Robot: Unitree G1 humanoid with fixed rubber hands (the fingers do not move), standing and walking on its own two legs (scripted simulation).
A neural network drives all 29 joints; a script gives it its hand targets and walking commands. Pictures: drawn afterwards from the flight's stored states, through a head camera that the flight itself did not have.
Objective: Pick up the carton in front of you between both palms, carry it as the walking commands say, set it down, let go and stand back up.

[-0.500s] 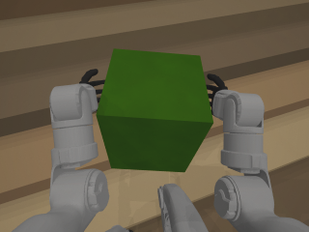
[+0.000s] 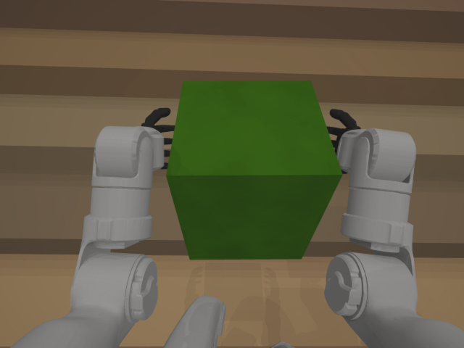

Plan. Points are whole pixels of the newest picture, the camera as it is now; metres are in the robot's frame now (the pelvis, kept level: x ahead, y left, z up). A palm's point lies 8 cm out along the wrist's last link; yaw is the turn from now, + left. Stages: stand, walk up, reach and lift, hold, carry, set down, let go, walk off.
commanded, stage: carry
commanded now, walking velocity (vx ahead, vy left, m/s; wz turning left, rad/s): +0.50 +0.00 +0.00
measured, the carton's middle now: (246, 176) +0.39 +0.04 +0.08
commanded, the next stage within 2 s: none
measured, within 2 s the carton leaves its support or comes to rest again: neither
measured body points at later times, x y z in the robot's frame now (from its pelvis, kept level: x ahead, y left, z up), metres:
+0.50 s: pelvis +0.28 +0.10 +0.14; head +0.32 +0.10 +0.58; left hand +0.69 +0.20 +0.26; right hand +0.65 -0.10 +0.26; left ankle +0.34 +0.17 -0.57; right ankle +0.23 -0.01 -0.40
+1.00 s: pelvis +0.59 +0.03 +0.25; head +0.62 +0.05 +0.70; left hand +0.96 +0.23 +0.38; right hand +1.00 -0.07 +0.39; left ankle +0.48 +0.15 -0.27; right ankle +0.69 -0.04 -0.43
